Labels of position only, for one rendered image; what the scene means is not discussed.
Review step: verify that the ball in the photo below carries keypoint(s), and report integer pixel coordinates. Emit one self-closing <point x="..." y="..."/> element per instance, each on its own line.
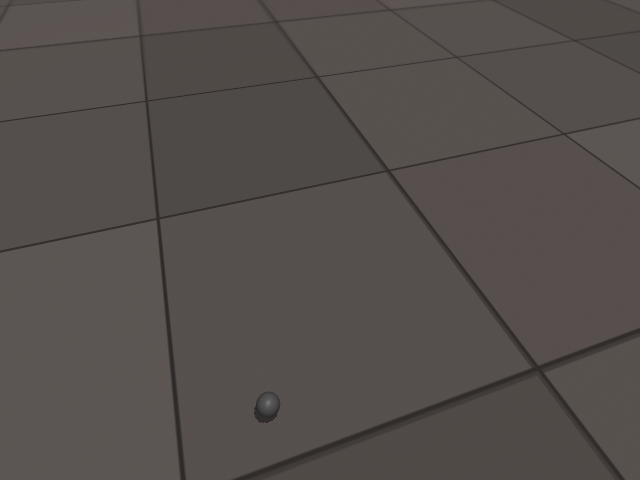
<point x="268" y="404"/>

